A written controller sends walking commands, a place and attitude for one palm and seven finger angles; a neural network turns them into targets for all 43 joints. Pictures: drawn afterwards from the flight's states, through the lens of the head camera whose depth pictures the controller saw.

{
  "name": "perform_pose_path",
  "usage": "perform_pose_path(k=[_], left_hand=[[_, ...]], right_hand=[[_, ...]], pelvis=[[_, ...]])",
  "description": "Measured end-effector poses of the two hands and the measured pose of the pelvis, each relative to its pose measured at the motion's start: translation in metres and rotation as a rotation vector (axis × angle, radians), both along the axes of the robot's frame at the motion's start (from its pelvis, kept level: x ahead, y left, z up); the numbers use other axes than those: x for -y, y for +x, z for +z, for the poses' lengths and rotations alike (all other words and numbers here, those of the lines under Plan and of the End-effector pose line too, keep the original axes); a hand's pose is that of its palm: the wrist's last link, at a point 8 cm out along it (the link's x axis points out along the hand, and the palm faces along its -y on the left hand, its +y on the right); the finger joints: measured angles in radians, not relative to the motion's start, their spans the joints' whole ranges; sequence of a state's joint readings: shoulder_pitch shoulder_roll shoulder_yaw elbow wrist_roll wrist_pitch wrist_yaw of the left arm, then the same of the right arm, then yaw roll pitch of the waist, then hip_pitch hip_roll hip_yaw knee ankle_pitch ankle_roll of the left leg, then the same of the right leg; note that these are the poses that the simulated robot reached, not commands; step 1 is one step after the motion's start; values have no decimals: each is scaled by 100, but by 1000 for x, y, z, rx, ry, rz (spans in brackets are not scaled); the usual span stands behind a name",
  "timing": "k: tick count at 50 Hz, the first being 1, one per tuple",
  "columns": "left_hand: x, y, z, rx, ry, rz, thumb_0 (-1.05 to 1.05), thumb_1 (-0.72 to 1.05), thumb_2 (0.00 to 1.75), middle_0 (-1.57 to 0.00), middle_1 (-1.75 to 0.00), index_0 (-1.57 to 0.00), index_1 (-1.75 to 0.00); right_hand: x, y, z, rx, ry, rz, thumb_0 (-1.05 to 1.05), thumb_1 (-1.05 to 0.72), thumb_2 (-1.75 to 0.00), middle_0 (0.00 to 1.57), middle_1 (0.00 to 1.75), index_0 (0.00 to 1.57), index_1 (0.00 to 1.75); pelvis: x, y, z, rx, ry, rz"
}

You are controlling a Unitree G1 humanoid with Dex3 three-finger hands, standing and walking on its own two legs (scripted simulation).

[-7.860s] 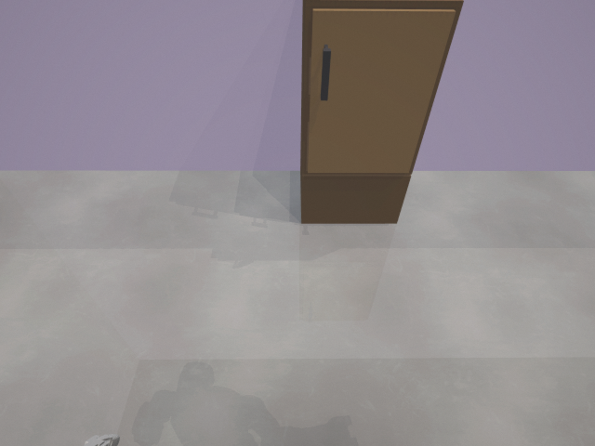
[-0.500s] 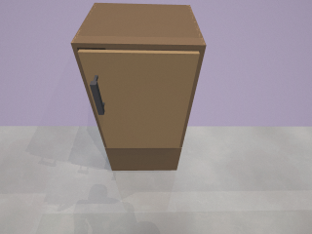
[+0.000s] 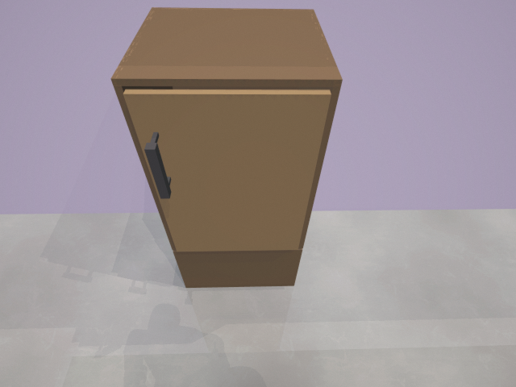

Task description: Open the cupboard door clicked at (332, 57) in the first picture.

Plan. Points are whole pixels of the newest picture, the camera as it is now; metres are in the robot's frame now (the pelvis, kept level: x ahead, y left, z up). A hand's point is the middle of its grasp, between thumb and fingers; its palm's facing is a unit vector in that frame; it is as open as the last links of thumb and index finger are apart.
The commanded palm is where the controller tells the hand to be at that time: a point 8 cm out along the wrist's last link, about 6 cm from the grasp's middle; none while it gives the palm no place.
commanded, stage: come to a stop and stand still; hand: left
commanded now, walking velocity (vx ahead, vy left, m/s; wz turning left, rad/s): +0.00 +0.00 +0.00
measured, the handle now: (160, 166) +0.56 +0.27 -0.03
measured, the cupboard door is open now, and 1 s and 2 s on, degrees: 0 0 0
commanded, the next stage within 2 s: look again from close up in 0.12 s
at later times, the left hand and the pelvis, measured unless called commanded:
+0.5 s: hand out of the picture +0.00 +0.18 -0.18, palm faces +0.04 -0.98 -0.19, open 7.3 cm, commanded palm none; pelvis -0.01 +0.01 -0.01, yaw +0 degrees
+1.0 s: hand out of the picture -0.07 +0.17 -0.19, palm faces +0.12 -0.98 -0.14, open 7.4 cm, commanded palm none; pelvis -0.03 +0.02 -0.01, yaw +3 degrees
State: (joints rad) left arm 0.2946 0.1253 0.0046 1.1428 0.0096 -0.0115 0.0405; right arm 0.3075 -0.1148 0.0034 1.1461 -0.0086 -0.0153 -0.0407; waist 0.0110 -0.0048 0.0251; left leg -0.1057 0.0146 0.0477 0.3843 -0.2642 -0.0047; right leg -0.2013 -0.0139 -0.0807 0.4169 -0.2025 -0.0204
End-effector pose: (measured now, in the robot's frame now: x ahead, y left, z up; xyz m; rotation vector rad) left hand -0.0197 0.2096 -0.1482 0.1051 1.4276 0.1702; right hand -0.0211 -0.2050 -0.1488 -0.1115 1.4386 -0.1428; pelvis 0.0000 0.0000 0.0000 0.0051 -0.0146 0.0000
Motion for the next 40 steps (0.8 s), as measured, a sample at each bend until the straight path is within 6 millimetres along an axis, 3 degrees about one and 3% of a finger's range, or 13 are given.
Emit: perform_pose_path(k=[11, 22, 31, 40], left_hand=[[-2, 11, 0, 2, 3, -4, 1, 92, 89, -20, -30, -20, -30], [-19, 12, -6, 65, 24, -40, 1, 92, 89, -20, -30, -20, -30], [-27, -3, -4, 91, 17, -26, 1, 92, 89, -20, -30, -20, -30], [-19, -33, -5, 43, -8, -2, 1, 91, 90, -20, -30, -20, -30]], right_hand=[[5, 9, 1, -9, -10, 6, 0, -91, -90, 20, 30, 20, 30], [5, 25, -4, 124, -37, 20, 0, -92, -90, 20, 30, 19, 30], [-8, 0, -2, 105, -15, 37, 0, -92, -90, 20, 30, 20, 30], [-19, -34, -3, 36, 10, 23, 0, -91, -90, 20, 30, 20, 30]], pelvis=[[1, 9, 0, 1, -3, 3], [-11, -6, -9, 30, -6, 5], [-18, -21, -6, 36, -2, 10], [-19, -31, -5, 35, 2, 15]])
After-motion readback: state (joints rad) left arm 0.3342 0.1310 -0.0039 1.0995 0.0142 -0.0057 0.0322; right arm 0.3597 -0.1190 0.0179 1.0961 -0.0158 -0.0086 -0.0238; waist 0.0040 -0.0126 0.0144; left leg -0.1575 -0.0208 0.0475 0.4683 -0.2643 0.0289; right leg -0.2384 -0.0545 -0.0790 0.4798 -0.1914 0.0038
